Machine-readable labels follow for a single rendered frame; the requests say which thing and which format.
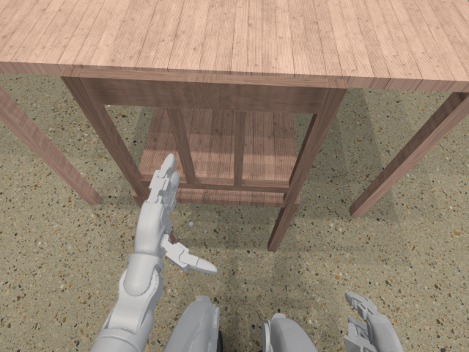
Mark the table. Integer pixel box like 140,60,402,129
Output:
0,0,469,217

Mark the robot right hand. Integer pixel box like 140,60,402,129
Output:
344,292,404,352

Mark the robot thigh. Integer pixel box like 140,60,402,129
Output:
163,301,220,352
262,318,318,352

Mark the right robot thigh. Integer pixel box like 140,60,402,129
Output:
262,318,318,352

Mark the left robot thigh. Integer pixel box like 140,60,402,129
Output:
163,301,220,352

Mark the robot left hand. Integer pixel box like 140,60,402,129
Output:
134,153,218,274

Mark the left robot forearm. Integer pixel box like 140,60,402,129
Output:
89,252,164,352

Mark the chair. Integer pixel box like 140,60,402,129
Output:
60,67,348,252

